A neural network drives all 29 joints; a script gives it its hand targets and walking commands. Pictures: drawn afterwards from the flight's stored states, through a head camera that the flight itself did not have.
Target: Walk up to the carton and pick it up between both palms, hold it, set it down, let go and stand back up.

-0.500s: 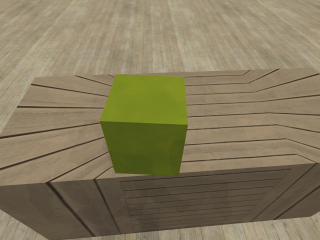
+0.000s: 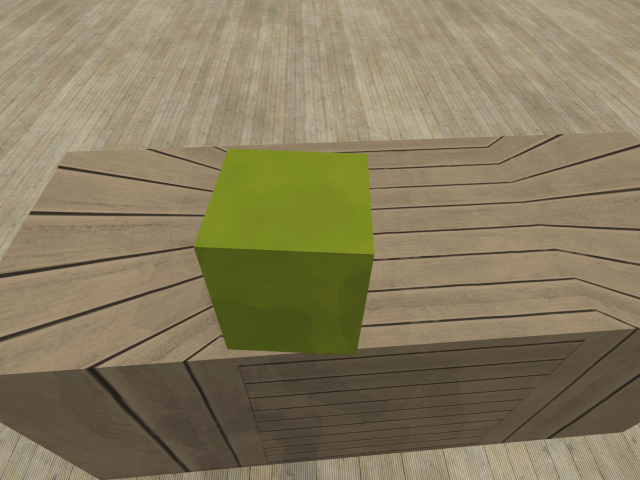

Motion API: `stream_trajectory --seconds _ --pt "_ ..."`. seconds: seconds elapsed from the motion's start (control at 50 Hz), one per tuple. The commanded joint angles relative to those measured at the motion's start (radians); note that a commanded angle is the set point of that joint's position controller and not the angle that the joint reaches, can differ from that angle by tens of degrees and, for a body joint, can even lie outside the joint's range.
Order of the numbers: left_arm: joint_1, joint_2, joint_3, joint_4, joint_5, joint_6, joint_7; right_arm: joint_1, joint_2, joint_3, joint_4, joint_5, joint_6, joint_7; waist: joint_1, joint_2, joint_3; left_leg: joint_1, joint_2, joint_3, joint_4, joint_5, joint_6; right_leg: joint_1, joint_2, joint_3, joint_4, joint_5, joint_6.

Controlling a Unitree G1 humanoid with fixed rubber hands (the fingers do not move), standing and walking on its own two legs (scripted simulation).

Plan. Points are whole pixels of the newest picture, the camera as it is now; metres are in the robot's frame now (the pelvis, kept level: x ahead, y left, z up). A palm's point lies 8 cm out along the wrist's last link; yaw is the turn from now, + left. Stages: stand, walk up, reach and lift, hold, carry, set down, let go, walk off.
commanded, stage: stand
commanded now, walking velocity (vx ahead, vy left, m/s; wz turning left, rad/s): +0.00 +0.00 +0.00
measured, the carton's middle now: (294, 255) +0.45 +0.05 +0.01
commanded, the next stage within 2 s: none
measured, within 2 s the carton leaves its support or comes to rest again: neither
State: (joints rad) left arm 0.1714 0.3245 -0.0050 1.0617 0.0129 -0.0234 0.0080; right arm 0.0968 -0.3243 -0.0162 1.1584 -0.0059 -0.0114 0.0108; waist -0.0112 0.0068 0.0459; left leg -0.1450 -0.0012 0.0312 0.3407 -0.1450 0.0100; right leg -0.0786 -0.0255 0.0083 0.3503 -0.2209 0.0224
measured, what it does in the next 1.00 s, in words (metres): stands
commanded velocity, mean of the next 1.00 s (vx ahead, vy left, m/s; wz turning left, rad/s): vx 0.00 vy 0.00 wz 0.00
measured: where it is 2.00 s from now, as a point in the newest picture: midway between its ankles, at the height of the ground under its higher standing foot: outside the picture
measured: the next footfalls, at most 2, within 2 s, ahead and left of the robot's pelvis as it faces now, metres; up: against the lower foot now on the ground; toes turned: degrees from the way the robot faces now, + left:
none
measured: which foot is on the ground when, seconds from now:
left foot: down 0.00-1.00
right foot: down 0.00-1.00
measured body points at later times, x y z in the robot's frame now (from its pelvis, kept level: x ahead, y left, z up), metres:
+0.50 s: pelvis +0.01 +0.00 +0.00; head +0.02 -0.01 +0.45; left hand +0.09 +0.29 -0.13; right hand +0.09 -0.29 -0.14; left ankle +0.03 +0.11 -0.75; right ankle -0.02 -0.13 -0.75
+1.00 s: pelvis +0.02 -0.01 +0.00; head +0.02 -0.01 +0.45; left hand +0.09 +0.29 -0.13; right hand +0.09 -0.30 -0.14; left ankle +0.03 +0.11 -0.75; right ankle -0.02 -0.13 -0.75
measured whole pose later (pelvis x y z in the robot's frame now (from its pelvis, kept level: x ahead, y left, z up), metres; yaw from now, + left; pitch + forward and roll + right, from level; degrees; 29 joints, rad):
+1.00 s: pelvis +0.02 -0.01 +0.00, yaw +1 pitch -3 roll +0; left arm 0.14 0.32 0.00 1.08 0.01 -0.02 0.01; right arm 0.09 -0.32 -0.02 1.16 -0.01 -0.01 0.00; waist -0.01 0.00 0.06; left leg -0.12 0.00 0.02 0.32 -0.16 0.00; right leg -0.04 -0.02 -0.01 0.32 -0.23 0.02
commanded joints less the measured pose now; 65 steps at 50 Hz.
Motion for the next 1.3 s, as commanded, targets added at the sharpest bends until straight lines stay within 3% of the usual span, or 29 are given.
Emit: stream_trajectory --seconds 0.0,1.28 --pt "-0.022 0.224 0.048 -0.056 -0.001 -0.017 0.011 -0.042 -0.220 -0.032 -0.053 0.001 -0.020 -0.011 0.001 -0.010 -0.041 0.048 0.133 -0.126 -0.064 0.104 0.030 -0.063 -0.102 0.079 -0.084 0.102 -0.043" --pt "-0.053 0.218 0.055 -0.035 -0.003 -0.012 0.010 -0.051 -0.220 -0.036 -0.057 0.000 -0.018 -0.019 0.002 -0.015 -0.064 0.085 0.139 -0.119 -0.060 0.214 0.022 -0.006 -0.111 0.051 -0.100 0.179 -0.037"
